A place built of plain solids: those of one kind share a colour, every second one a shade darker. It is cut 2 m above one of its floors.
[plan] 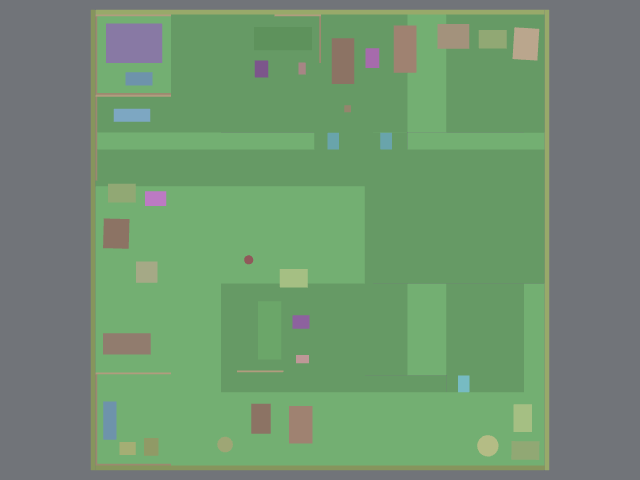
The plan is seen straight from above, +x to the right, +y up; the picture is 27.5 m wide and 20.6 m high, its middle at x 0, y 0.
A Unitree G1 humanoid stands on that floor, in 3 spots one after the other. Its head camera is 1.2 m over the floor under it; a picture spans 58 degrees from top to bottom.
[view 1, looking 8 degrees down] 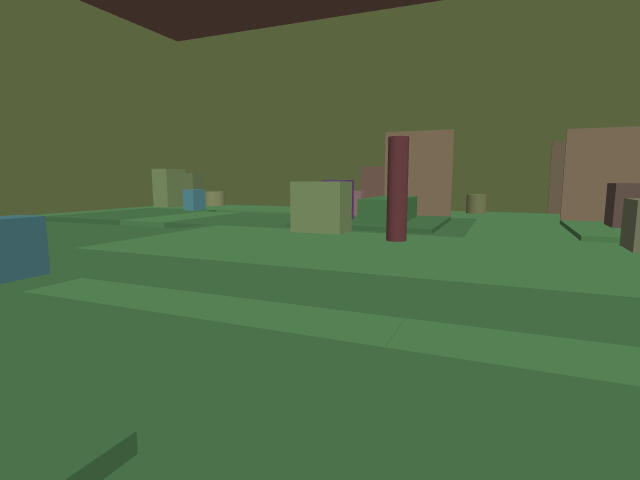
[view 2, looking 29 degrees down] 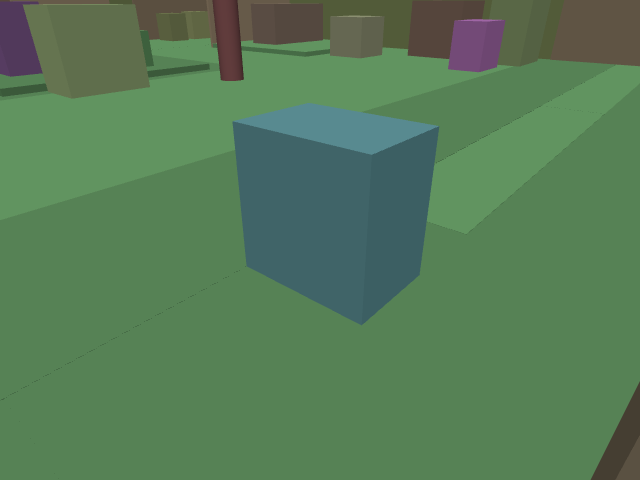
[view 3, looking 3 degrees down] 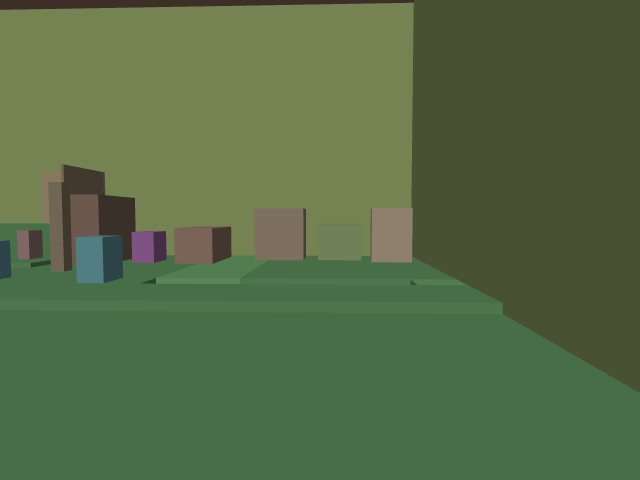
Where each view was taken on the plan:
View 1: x -4.98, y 7.54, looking -67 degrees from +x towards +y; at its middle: floor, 8.63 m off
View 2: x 2.02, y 5.39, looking -140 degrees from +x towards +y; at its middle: cover_stack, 1.79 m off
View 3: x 7.29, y -3.79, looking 92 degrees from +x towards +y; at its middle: pallet_load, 12.03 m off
